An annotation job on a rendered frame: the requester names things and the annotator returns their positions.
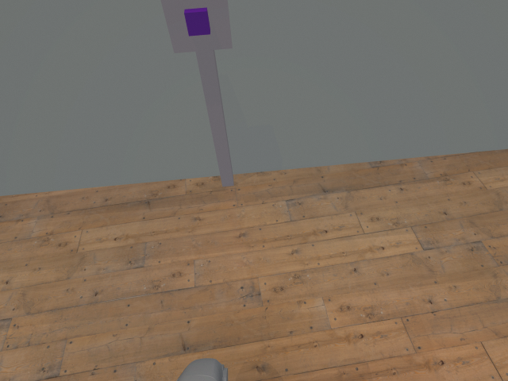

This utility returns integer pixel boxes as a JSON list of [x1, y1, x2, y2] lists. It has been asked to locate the panel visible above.
[[160, 0, 234, 187]]

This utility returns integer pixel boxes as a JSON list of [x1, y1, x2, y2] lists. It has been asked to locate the left robot thigh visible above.
[[176, 358, 228, 381]]

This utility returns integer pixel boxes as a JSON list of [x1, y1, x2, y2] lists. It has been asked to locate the button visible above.
[[184, 8, 210, 36]]

